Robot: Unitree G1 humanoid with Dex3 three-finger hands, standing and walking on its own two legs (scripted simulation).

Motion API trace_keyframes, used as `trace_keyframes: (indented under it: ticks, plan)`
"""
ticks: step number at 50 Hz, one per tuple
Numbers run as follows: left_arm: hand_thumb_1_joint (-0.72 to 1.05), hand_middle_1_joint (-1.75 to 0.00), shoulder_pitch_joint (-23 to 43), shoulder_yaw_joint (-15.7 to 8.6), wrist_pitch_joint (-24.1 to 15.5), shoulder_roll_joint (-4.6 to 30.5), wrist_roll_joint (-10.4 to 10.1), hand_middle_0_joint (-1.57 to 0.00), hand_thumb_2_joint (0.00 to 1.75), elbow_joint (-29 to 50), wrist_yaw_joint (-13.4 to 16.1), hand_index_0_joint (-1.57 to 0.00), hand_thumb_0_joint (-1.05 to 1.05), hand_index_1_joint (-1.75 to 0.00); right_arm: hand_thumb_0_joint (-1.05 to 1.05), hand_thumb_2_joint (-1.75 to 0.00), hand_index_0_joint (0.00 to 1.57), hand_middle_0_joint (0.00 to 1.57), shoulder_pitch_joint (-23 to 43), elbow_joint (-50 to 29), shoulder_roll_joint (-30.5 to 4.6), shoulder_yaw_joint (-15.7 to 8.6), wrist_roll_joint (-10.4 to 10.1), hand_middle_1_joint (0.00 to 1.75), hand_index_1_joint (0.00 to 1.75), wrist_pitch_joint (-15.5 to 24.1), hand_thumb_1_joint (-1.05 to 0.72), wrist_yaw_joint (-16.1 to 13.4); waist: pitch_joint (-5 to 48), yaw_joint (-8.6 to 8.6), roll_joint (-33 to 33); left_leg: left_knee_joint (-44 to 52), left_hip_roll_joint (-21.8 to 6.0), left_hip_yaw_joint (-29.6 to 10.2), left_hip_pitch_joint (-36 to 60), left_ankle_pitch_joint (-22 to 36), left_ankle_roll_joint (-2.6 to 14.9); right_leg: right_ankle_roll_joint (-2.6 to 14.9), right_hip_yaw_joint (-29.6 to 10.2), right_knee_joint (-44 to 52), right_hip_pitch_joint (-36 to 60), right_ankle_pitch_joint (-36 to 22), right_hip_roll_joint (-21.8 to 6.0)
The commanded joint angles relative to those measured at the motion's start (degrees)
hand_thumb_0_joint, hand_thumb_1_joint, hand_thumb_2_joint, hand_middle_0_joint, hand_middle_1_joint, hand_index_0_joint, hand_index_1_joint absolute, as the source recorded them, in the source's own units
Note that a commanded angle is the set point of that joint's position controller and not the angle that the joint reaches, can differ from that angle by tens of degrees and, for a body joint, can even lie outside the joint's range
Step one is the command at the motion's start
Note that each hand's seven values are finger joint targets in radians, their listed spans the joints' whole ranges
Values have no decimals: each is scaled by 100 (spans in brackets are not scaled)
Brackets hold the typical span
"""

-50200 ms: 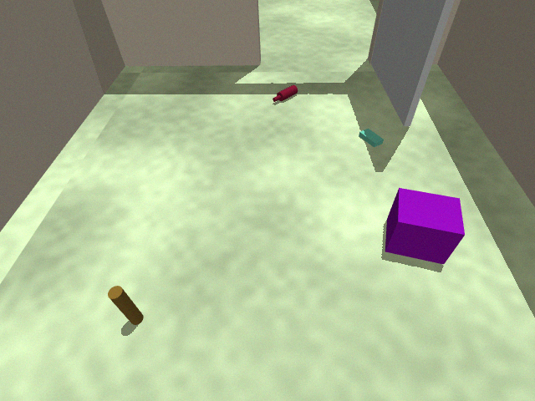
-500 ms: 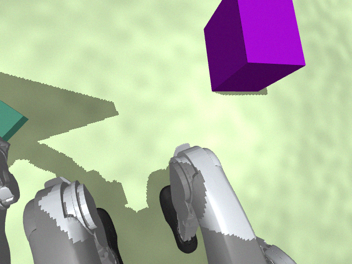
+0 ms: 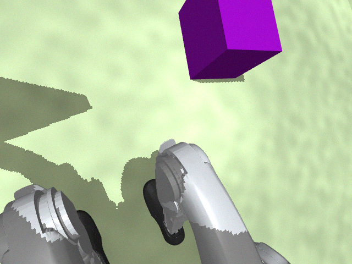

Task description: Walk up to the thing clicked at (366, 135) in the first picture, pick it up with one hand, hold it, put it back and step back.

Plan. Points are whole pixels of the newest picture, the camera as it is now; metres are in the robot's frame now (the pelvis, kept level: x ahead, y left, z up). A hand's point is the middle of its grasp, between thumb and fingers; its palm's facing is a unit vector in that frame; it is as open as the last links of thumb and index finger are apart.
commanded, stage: rest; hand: left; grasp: from above
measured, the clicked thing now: out of the picture +0.44 +0.36 -0.26
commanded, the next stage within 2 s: open in 0.44 s
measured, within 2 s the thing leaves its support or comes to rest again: rests again in 0.56 s
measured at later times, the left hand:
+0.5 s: hand out of the picture +0.43 +0.36 -0.25, palm faces -0.22 -0.38 -0.90, open 9.5 cm
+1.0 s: hand out of the picture +0.43 +0.36 -0.24, palm faces -0.23 -0.38 -0.90, open 12.4 cm
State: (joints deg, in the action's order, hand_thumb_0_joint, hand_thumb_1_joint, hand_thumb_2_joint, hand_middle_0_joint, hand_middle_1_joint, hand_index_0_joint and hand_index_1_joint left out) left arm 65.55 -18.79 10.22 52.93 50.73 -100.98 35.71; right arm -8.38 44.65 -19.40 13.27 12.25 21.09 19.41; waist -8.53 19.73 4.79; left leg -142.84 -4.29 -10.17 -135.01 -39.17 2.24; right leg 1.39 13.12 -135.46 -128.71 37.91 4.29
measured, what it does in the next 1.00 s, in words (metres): stands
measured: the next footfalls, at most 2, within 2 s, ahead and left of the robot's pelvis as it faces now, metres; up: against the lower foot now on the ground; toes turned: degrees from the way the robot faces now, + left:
none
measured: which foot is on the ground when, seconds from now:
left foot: down 0.00-1.00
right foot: down 0.00-1.00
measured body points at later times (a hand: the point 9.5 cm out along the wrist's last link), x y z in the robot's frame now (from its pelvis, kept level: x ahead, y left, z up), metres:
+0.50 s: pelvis +0.00 +0.01 +0.00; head +0.29 +0.12 +0.32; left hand +0.44 +0.37 -0.20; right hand +0.03 -0.23 -0.05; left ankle +0.07 +0.12 -0.28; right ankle +0.11 -0.09 -0.28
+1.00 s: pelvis -0.01 +0.01 +0.01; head +0.28 +0.13 +0.33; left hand +0.44 +0.37 -0.19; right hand +0.02 -0.23 -0.04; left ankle +0.07 +0.12 -0.28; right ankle +0.11 -0.09 -0.28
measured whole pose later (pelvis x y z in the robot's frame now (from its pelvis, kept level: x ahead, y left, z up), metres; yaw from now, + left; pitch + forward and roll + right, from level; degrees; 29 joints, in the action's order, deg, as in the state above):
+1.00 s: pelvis -0.01 +0.01 +0.01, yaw -3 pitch +25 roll -16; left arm 67.5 -15.7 10.2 61.0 48.4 -103.4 38.4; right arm -6.8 40.3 -21.3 19.5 12.5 23.9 20.7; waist -13.9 22.5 9.2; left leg -143.6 -4.4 -14.3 -132.5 -39.4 2.7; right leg -0.1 16.2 -132.6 -124.2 36.7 5.8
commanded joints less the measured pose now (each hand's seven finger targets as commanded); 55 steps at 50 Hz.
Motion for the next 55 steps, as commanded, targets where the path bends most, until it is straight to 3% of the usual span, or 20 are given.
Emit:
trace_keyframes:
  ticks: [1,6,10,11,12,13,14,15,16,17,18,19,24,27,31,32,36,47,49,55]
  plan:
    - [49,-39,1559,155,-128,1598,53,-98,48,582,301,-98,0,-40,0,-90,20,20,-1349,133,-1779,-308,-44,30,30,155,-90,-16,3889,238,-2493,1227,-20,180,2828,1179,-81,-8,69,1358,2170,-1336,251]
    - [51,-41,1657,149,-138,1711,114,-100,48,478,476,-99,0,-41,0,-90,20,20,-1317,106,-1821,-214,31,30,30,202,-91,30,3718,352,-2723,1258,-58,121,2934,1162,-131,0,135,1353,2195,-1360,263]
    - [48,-40,1633,318,-143,1666,20,-98,51,455,492,-97,0,-41,0,-90,20,20,-1112,36,-1872,-143,-10,30,30,272,-90,53,3696,288,-2849,1320,-93,25,3024,1129,-172,17,200,1298,2121,-1324,282]
    - [48,-41,1518,143,-135,1910,48,-97,51,467,520,-97,0,-42,0,-90,20,20,-1172,66,-1930,-161,-17,30,30,263,-90,54,3690,265,-2911,1352,-99,-7,3078,1165,-188,20,224,1287,2158,-1333,281]
    - [46,-42,1648,394,-130,1619,56,-96,52,577,488,-95,0,-42,0,-90,20,20,-1131,-38,-1857,-104,-4,30,30,254,-90,86,3696,330,-3003,1331,-106,-12,3210,1315,-200,27,226,1262,2168,-1454,273]
    - [45,-42,1535,234,-102,1828,36,-95,51,360,529,-94,0,-43,0,-90,20,20,-1112,54,-1939,-116,-1,30,30,272,-90,79,3627,316,-2910,1343,-132,-72,3162,1196,-207,18,276,1209,2082,-1378,276]
    - [45,-44,1627,300,-104,1787,87,-94,51,525,526,-94,0,-44,0,-90,20,20,-1118,-19,-1960,-114,4,30,30,282,-90,97,3582,394,-2990,1370,-129,-114,3224,1216,-220,20,284,1179,2003,-1386,256]
    - [45,-43,1496,109,-93,1947,28,-94,50,426,568,-93,0,-43,0,-90,20,20,-1127,48,-1962,-119,-9,30,30,265,-90,99,3535,311,-3004,1423,-150,-132,3239,1241,-240,24,295,1196,2043,-1396,260]
    - [45,-43,1532,336,-94,1695,-1,-94,51,443,561,-94,0,-43,0,-90,20,20,-1025,-71,-1944,-74,-17,30,30,270,-90,118,3493,334,-3017,1397,-138,-117,3165,1254,-233,27,283,1206,2032,-1423,278]
    - [43,-43,1448,193,-80,1849,17,-94,54,350,590,-92,0,-44,0,-90,20,20,-1163,-2,-1972,-82,21,30,30,257,-91,128,3484,424,-2880,1353,-142,-107,3161,1314,-214,8,288,1245,2218,-1526,292]
    - [43,-46,1513,242,-80,1829,6,-92,54,457,602,-92,0,-46,0,-90,20,20,-1114,-86,-1961,-63,-1,30,30,262,-90,129,3532,364,-2862,1308,-134,-71,3094,1367,-190,-3,258,1309,2278,-1579,317]
    - [42,-45,1399,84,-63,1965,-35,-91,53,314,635,-90,0,-45,0,-90,20,20,-1140,-15,-1974,-55,-10,30,30,257,-90,131,3557,345,-2823,1283,-147,-69,3067,1453,-189,-9,274,1311,2331,-1652,317]
    - [38,-48,1524,245,-60,1937,-60,-88,54,300,553,-87,0,-48,0,-90,20,20,-1168,-68,-2010,25,7,30,30,298,-90,150,3375,548,-2816,1245,-147,-109,3048,1403,-178,-19,301,1283,2338,-1633,317]
    - [39,-50,1564,218,-93,2038,-60,-87,52,335,564,-87,0,-49,0,-90,20,20,-1124,-108,-1982,112,8,30,30,339,-90,151,3290,563,-2809,1292,-162,-168,3028,1252,-188,-22,340,1301,2297,-1499,316]
    - [7,-60,1575,228,-101,2115,-111,-58,55,346,570,-59,0,-58,0,-90,20,20,-1108,-134,-2012,141,6,30,30,353,-89,141,3328,550,-2873,1358,-180,-181,3033,1139,-204,-17,363,1353,2415,-1418,340]
    - [0,-62,1605,364,-102,2014,-101,-53,55,421,531,-55,0,-60,0,-90,20,20,-1072,-177,-2072,108,12,30,30,358,-89,140,3307,599,-2946,1324,-179,-178,3108,1153,-203,-22,359,1342,2344,-1442,331]
    - [-12,-69,1535,315,-95,2169,-115,-45,65,398,543,-46,0,-68,0,-90,20,20,-1112,-137,-2087,131,6,30,30,328,-89,119,3246,571,-2919,1377,-185,-179,3032,1103,-207,-19,364,1401,2451,-1407,345]
    - [-37,-91,1398,446,-2,2018,-202,-23,84,283,491,-23,0,-89,0,-90,20,20,-1068,-210,-2066,208,-57,30,30,345,-90,118,3052,550,-2878,1478,-217,-301,3027,1149,-241,-16,435,1367,2312,-1436,358]
    - [-42,-93,1395,516,-2,2027,-198,-19,88,284,449,-20,0,-92,0,-90,20,20,-1031,-279,-2078,217,-30,30,30,343,-90,112,2932,658,-2751,1431,-187,-246,2893,1042,-198,-41,384,1443,2383,-1398,362]
    - [-47,-100,1471,572,-13,2008,-161,-15,95,329,451,-15,0,-99,0,-90,20,20,-1050,-313,-2089,252,-30,30,30,367,-90,102,2942,680,-2741,1523,-214,-334,3026,949,-219,-37,451,1454,2297,-1294,352]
